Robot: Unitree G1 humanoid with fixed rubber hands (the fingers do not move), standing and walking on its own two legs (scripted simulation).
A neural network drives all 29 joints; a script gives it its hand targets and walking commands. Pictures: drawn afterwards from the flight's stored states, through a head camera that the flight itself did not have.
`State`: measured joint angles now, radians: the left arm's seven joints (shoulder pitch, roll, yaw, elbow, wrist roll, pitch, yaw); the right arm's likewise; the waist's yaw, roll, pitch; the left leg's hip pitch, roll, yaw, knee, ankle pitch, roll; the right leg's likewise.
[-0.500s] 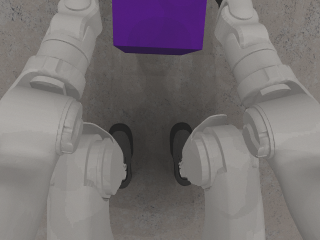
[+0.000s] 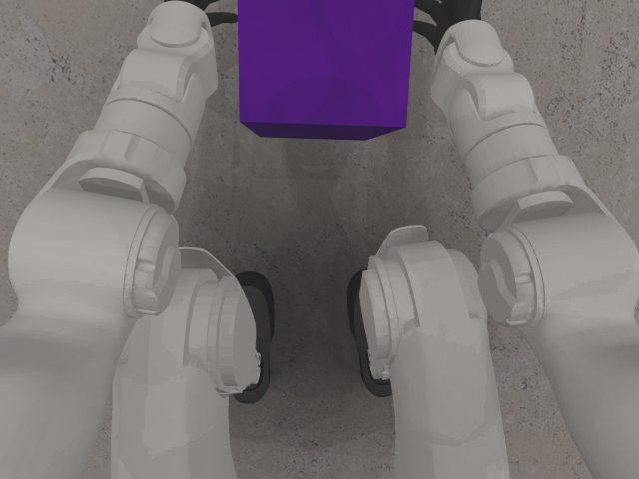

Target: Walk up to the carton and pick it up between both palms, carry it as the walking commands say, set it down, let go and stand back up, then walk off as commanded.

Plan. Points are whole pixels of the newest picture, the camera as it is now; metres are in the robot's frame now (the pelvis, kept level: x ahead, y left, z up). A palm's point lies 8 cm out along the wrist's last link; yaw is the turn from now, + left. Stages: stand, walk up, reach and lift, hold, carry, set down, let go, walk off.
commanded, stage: reach and lift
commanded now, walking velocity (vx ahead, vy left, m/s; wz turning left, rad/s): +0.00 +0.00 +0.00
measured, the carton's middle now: (319, 54) +0.52 -0.03 -0.23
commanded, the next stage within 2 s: none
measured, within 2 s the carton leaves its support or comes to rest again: leaves its support in 0.34 s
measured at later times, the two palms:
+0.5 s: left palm (196, 37) +0.51 +0.08 -0.13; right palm (467, 51) +0.49 -0.16 -0.12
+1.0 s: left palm (174, 24) +0.51 +0.09 -0.09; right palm (486, 31) +0.49 -0.15 -0.07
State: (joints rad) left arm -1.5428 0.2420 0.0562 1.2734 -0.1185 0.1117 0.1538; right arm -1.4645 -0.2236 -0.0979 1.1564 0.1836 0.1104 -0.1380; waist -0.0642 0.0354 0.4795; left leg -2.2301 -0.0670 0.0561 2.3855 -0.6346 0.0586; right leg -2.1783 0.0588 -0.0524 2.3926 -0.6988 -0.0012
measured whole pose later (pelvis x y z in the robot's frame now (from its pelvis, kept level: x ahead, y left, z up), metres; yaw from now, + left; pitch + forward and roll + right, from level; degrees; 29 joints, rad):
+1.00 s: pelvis -0.03 -0.01 +0.06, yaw +1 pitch +26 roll -1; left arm -1.44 0.21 0.07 0.90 -0.10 0.34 0.25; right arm -1.34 -0.08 -0.28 0.68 0.02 0.34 -0.28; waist -0.06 0.00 0.53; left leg -2.06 -0.13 0.00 2.16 -0.54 -0.02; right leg -2.04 0.13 0.00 2.18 -0.59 0.03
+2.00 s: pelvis -0.05 +0.00 +0.14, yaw +2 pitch +19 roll -1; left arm -1.29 0.11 0.17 0.71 0.00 0.48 0.23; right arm -1.20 0.01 -0.35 0.47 -0.07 0.48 -0.25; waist -0.06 0.02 0.53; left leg -1.73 -0.14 -0.02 1.89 -0.49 -0.01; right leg -1.70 0.12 0.03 1.91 -0.54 0.04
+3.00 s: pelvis -0.06 +0.00 +0.25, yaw +1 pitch +10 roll -1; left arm -1.13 0.05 0.16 0.68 0.04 0.49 0.24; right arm -1.02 0.07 -0.35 0.43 -0.12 0.47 -0.23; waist -0.06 0.02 0.52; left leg -1.29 -0.13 -0.05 1.55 -0.42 0.01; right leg -1.26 0.11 0.05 1.55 -0.46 0.04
